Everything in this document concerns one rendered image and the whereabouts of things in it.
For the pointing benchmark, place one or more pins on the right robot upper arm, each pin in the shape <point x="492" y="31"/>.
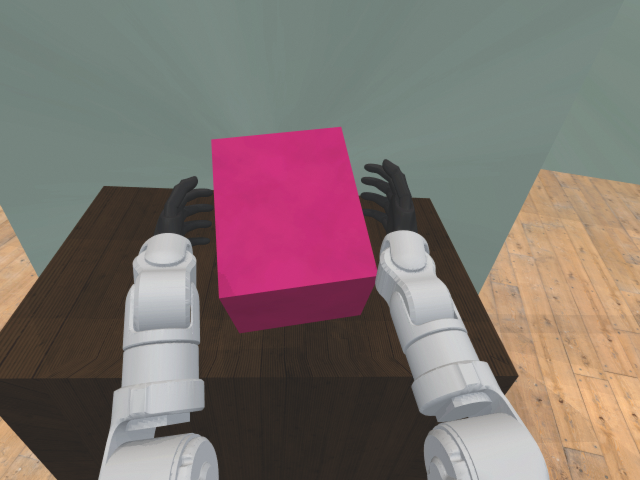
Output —
<point x="488" y="447"/>

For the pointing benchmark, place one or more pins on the right robot hand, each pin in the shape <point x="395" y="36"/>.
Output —
<point x="398" y="205"/>

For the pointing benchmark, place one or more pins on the pedestal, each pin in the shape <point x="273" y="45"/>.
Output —
<point x="326" y="400"/>

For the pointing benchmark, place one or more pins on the robot left forearm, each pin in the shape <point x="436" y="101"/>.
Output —
<point x="160" y="374"/>

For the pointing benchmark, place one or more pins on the robot right forearm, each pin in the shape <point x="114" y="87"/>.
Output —
<point x="450" y="382"/>

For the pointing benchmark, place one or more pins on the carton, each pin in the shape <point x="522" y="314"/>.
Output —
<point x="291" y="238"/>

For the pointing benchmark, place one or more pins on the left robot hand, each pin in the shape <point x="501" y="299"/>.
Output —
<point x="171" y="219"/>

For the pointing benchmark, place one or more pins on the left robot upper arm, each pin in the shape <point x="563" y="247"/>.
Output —
<point x="178" y="457"/>

